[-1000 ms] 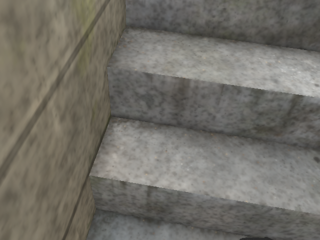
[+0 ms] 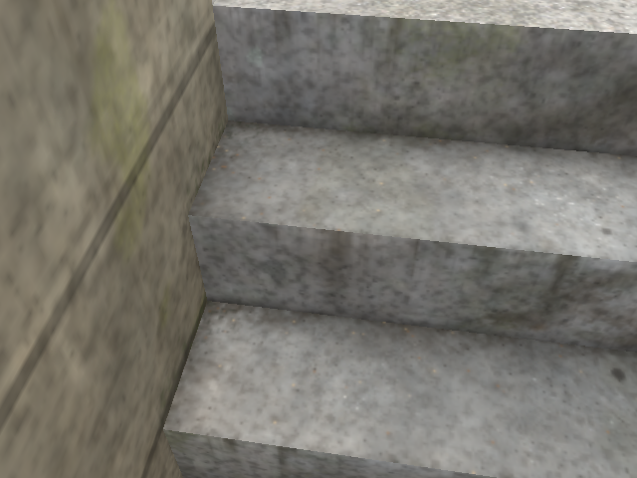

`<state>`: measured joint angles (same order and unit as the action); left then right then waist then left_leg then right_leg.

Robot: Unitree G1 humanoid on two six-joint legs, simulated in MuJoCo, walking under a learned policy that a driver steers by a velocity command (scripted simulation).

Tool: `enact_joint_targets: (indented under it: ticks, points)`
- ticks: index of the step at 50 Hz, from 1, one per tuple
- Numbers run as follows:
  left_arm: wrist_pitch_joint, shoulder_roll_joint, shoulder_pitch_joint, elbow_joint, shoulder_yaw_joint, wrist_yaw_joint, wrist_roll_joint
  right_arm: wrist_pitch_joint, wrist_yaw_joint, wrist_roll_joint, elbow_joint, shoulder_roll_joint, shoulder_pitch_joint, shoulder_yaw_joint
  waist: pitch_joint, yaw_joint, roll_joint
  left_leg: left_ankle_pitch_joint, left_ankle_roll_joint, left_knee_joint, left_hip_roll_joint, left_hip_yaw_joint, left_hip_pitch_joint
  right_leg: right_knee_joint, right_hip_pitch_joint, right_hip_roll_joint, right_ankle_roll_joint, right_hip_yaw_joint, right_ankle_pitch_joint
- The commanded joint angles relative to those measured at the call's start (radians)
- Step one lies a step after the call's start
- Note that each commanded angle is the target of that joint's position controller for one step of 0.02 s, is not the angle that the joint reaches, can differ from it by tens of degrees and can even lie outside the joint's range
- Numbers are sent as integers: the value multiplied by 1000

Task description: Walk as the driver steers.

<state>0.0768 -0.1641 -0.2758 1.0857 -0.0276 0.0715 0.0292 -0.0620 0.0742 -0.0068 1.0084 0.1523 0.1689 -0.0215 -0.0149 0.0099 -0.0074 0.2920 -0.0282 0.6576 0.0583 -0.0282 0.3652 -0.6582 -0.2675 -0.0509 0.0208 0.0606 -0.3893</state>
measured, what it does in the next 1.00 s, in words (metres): stands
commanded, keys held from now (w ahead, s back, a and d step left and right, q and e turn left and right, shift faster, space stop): w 0.42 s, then no key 0.58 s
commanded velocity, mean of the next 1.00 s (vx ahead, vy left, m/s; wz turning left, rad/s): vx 0.10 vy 0.00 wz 0.00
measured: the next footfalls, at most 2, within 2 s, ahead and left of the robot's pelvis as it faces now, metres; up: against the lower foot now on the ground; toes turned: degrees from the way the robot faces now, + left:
right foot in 1.88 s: +0.22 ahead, -0.18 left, +0.21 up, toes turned +5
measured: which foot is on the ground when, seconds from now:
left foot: down 0.00-1.00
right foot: down 0.00-1.00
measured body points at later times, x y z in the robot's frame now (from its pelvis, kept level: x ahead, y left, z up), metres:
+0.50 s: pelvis +0.00 +0.00 +0.00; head +0.00 +0.01 +0.45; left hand -0.02 +0.22 -0.16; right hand +0.05 -0.23 -0.14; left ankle +0.03 +0.14 -0.72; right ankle -0.03 -0.13 -0.72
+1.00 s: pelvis +0.03 +0.00 +0.01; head +0.04 +0.01 +0.46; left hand -0.01 +0.18 -0.16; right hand +0.00 -0.20 -0.15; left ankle +0.03 +0.14 -0.72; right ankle -0.03 -0.13 -0.72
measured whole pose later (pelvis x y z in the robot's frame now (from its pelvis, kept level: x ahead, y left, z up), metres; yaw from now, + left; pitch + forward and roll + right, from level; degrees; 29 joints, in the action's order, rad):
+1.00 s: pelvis +0.03 +0.00 +0.01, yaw +0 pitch +1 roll +0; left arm 0.06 -0.09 -0.39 1.14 0.03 0.10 0.04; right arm 0.01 0.12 -0.02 1.13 0.13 0.32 0.02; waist -0.01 0.02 0.01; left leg 0.30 -0.03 0.58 0.06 -0.04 0.30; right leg -0.54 -0.19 -0.05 0.03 0.05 -0.37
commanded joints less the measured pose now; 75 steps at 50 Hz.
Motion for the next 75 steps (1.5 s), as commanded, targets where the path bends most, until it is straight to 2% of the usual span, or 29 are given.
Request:
enact_joint_targets:
  ticks: [1,21,22,23,24,25,26,27,30,33,34,35,36,45,46,49,50,52,53,56,61,62,66,68,70,71,73,74,75]
  points:
    - [7,-35,-56,-18,3,12,0,-3,11,2,-23,58,19,-3,9,0,2,-127,60,-117,29,38,-35,118,-40,-18,-24,-27,181]
    - [-3,-27,-103,34,17,19,-6,1,14,3,29,62,52,7,54,5,-10,-53,47,-155,26,31,-32,174,-32,-13,-20,-25,125]
    - [-1,-126,-168,38,-25,7,-55,21,1,38,49,186,129,-27,57,-7,-20,468,148,-184,94,149,77,120,-75,-63,-119,-100,-350]
    - [7,-113,-159,30,-30,-16,-65,24,-19,56,20,185,76,-30,132,-25,-25,505,192,-204,120,204,188,120,-121,-84,-165,-148,-360]
    - [9,-82,-195,43,-30,-33,-59,23,-32,59,6,161,59,-32,100,-38,-15,436,204,-211,123,203,193,155,-80,-104,-185,-183,-312]
    - [9,-55,-231,58,-27,-39,-47,20,-36,45,3,114,58,-26,65,-48,7,355,195,-221,112,176,168,212,-15,-118,-196,-204,-268]
    - [13,-5,-212,61,-16,-34,-26,13,-29,30,2,39,41,-10,66,-47,27,206,166,-197,83,113,132,258,9,-114,-193,-196,-140]
    - [8,9,-178,53,-12,-23,-13,16,-17,21,-1,10,22,-2,72,-42,35,139,130,-171,38,49,112,291,15,-103,-187,-192,-117]
    - [-6,-42,-153,53,-12,15,6,28,4,9,20,-3,109,14,67,13,55,0,81,-100,-18,-49,5,317,-24,-108,-159,-188,14]
    - [-2,10,-186,62,12,26,20,23,22,-14,41,14,135,23,32,-6,-25,-374,94,-168,31,18,-89,156,13,-18,-44,-28,375]
    - [-3,27,-180,57,28,27,8,39,47,-31,56,-25,129,42,28,-6,3,-471,99,-163,42,35,-96,127,5,-3,-15,-5,401]
    - [-4,32,-202,57,34,26,4,47,60,-36,72,-7,162,40,-1,-9,-5,-502,97,-151,49,33,-130,124,9,-8,-1,-4,401]
    - [-9,19,-217,61,34,23,3,51,60,-33,73,16,162,37,-24,-4,26,-507,95,-139,54,31,-153,131,14,-6,8,1,390]
    - [-20,34,-226,56,48,27,11,63,51,-12,95,36,180,38,27,6,-10,-333,55,-152,43,-3,-84,173,58,-15,6,-16,335]
    - [-17,33,-233,61,52,29,9,64,57,-10,109,27,202,39,47,7,-39,-314,51,-159,37,-6,-68,171,61,-19,2,-24,339]
    - [-16,26,-243,70,53,31,8,68,58,-11,115,26,216,43,49,7,-4,-280,47,-164,37,-10,-58,184,78,-16,2,-19,336]
    - [-16,16,-260,79,45,25,14,52,39,-6,101,83,225,24,24,6,-16,-271,38,-150,29,-25,-82,184,88,-21,-6,-24,365]
    - [-19,21,-268,90,43,23,14,49,32,-7,105,40,236,32,48,6,8,-198,36,-170,31,-21,-63,200,91,-21,-9,-19,317]
    - [-24,40,-283,100,46,28,13,55,33,-6,115,22,257,36,86,5,7,-114,35,-198,35,-14,-50,225,80,-18,-10,-19,233]
    - [-28,41,-276,94,40,29,3,64,30,0,106,48,265,22,136,11,-6,41,59,-247,57,23,-40,237,47,-7,-17,-5,65]
    - [-11,51,-272,68,24,-5,-31,51,7,19,65,75,245,-10,148,5,-35,236,152,-294,127,135,-6,174,10,-12,-83,-6,-11]
    - [-7,67,-282,67,26,-7,-35,54,5,25,48,62,218,-8,143,-5,-40,189,165,-306,125,141,22,178,40,-26,-103,-26,39]
    - [8,-6,-314,87,-4,-9,-30,57,-1,38,16,0,194,-2,100,-17,69,-45,134,-127,15,-33,20,269,88,-92,-178,-138,179]
    - [3,-62,-327,91,-22,-8,-18,54,-10,31,-6,-37,189,4,98,-8,115,-60,110,-22,-27,-100,50,333,108,-184,-233,-252,261]
    - [4,-68,-346,100,-32,2,-17,42,-25,23,-14,-57,187,5,113,-1,123,-60,107,1,-26,-110,72,332,106,-232,-269,-284,383]
    - [0,-57,-303,85,-29,4,-26,32,-27,16,-27,-81,150,10,102,10,127,-83,110,8,-24,-112,53,320,92,-229,-268,-265,489]
    - [-7,-69,-296,82,-41,7,-18,28,-28,2,-17,-91,204,15,81,28,127,-107,116,5,-24,-124,19,265,98,-203,-245,-200,663]
    - [2,-79,-264,75,-45,17,-16,19,-21,-6,-15,-82,211,20,78,45,117,-205,121,-12,-15,-126,5,184,95,-166,-233,-144,926]
    - [7,-73,-255,65,-46,24,-14,14,-16,-13,-4,-52,232,18,11,45,74,-333,127,-33,-9,-125,-70,98,97,-121,-201,-72,1113]
Keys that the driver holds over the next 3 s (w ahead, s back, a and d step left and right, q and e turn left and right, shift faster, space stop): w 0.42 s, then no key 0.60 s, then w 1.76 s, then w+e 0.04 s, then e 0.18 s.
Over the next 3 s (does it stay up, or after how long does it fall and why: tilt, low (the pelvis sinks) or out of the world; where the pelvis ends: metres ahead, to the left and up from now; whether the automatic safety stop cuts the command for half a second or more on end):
stays up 0.58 -0.08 0.46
